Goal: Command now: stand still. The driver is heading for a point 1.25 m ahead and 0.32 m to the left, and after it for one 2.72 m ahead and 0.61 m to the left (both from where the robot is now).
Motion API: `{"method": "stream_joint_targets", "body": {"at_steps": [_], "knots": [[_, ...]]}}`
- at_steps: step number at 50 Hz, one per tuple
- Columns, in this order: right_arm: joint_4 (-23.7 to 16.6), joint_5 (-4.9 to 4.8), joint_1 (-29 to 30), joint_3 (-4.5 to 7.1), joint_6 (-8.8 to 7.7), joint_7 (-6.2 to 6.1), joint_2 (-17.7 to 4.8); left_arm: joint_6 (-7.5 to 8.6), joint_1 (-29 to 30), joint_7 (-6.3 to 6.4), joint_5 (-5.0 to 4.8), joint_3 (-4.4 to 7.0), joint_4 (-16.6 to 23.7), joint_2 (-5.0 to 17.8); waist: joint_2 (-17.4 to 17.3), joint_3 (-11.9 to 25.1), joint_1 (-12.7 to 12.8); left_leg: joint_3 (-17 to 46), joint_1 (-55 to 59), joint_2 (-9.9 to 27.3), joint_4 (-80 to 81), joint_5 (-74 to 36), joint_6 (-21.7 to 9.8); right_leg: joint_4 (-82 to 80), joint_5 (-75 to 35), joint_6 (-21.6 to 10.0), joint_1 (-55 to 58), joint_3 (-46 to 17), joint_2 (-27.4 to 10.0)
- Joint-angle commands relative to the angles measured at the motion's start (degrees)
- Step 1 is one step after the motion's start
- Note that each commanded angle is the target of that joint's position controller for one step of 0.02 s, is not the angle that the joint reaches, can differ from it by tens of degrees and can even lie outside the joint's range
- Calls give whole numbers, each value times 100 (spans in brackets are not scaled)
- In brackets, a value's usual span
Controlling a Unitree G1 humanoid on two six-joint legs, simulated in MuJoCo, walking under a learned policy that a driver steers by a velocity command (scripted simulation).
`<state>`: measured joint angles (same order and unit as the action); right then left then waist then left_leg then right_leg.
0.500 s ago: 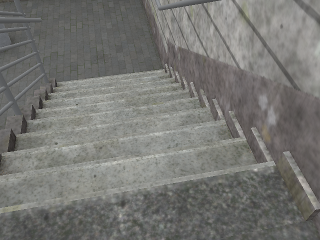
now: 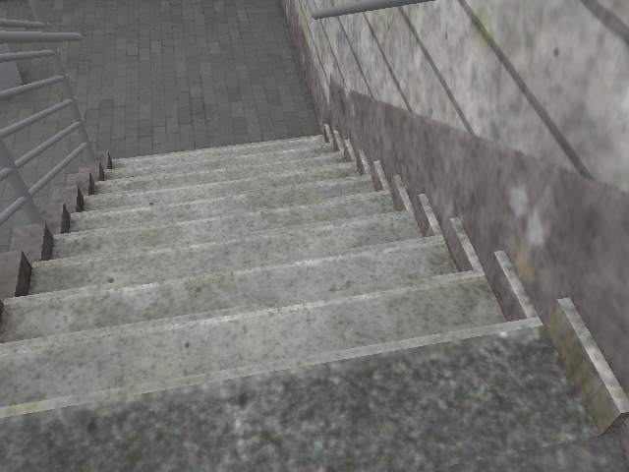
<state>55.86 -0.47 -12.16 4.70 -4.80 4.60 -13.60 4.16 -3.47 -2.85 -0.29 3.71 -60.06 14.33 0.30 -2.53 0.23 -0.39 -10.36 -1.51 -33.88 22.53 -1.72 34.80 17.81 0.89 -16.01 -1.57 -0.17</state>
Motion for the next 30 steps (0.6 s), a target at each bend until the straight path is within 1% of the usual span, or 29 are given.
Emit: {"method": "stream_joint_targets", "body": {"at_steps": [1,26,27,28,29,30], "knots": [[-225,-3,-126,136,-57,-7,-688,62,228,18,-4,99,239,681,-51,315,3,301,-213,281,591,-1797,-88,-364,-1317,-138,337,-60,-87],[-155,7,-271,129,-47,3,-730,40,236,27,2,40,70,773,-55,260,16,320,-172,296,666,-1793,-97,-428,-1356,-131,388,-52,-110],[-40,106,-641,229,-15,-46,-967,2,-57,72,82,124,7,945,-211,211,-48,524,-133,422,1043,-316,-359,-435,237,-210,298,30,12],[80,305,-1080,309,2,-110,-1105,-22,-111,142,256,203,25,1042,-448,-254,-223,1187,-146,786,1575,1757,-822,-351,1754,-343,-273,-107,63],[190,442,-1518,293,-58,-232,-988,-26,181,197,358,171,172,812,-677,-676,-434,2178,266,1416,2069,2640,-1263,-56,1805,-389,-1196,-258,27],[180,426,-1411,191,-111,-376,-732,-1,671,262,449,28,426,319,-883,-916,-490,2830,781,2068,2450,2450,-1547,191,905,-341,-1911,-71,-111]]}}
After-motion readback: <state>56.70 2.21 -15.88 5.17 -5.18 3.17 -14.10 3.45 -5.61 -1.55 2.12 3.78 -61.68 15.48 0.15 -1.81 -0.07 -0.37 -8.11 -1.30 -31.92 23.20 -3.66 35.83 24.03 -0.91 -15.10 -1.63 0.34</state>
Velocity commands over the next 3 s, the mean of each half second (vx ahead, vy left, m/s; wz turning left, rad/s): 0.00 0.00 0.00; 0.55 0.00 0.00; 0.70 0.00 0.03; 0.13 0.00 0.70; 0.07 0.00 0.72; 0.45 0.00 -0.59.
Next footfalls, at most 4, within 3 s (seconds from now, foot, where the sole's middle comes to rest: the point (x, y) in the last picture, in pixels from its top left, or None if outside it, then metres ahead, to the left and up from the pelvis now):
1.22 left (287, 443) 0.56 0.09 -0.76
1.68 right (367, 384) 0.69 -0.09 -0.76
2.00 left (255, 413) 0.62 0.16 -0.76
2.50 right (340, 406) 0.64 -0.03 -0.76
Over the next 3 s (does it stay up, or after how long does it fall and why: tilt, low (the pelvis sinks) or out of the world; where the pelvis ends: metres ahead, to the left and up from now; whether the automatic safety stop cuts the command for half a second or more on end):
stays up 0.65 0.09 0.01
